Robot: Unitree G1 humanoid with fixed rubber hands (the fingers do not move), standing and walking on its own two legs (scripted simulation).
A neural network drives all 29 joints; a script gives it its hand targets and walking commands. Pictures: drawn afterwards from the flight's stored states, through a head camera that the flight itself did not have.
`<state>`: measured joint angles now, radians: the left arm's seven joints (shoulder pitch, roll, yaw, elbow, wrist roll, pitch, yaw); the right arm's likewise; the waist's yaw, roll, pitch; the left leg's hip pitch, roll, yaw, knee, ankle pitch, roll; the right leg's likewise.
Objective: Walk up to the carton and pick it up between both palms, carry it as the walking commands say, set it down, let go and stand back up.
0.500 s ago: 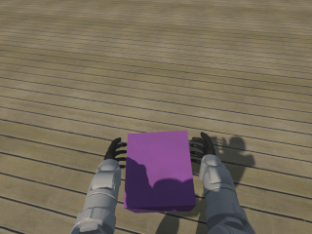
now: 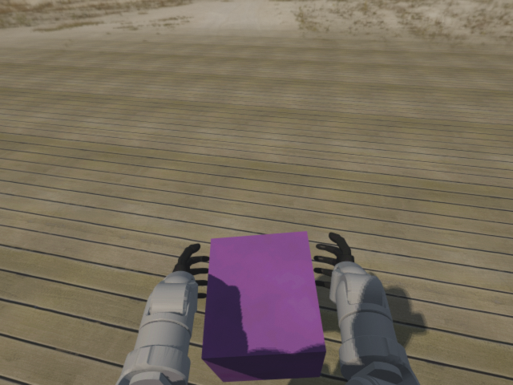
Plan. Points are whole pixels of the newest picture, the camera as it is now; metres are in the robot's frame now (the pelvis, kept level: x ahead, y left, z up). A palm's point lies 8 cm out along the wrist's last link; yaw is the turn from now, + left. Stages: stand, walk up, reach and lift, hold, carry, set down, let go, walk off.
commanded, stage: reach and lift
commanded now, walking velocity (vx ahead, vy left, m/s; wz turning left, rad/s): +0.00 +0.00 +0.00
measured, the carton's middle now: (264, 307) +0.33 -0.01 -0.03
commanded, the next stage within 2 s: hold in 1.08 s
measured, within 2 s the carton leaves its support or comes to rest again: neither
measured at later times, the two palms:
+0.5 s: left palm (186, 280) +0.31 +0.12 +0.07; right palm (348, 279) +0.30 -0.14 +0.07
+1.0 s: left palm (181, 283) +0.31 +0.13 +0.06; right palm (340, 273) +0.32 -0.13 +0.07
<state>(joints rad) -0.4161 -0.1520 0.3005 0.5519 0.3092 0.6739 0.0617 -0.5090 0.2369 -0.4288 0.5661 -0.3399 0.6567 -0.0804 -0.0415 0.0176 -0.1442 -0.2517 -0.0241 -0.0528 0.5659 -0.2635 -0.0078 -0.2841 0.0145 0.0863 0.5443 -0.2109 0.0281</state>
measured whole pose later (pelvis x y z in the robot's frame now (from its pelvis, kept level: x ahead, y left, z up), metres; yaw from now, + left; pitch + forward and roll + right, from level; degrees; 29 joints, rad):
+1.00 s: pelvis +0.00 +0.00 +0.00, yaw +0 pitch -6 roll +0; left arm -0.40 -0.15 0.28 0.47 0.31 0.74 0.08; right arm -0.51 0.24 -0.35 0.54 -0.30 0.71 -0.14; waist -0.04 0.01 -0.07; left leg -0.17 -0.02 -0.05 0.52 -0.25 -0.01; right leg -0.21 0.01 0.09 0.52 -0.21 0.02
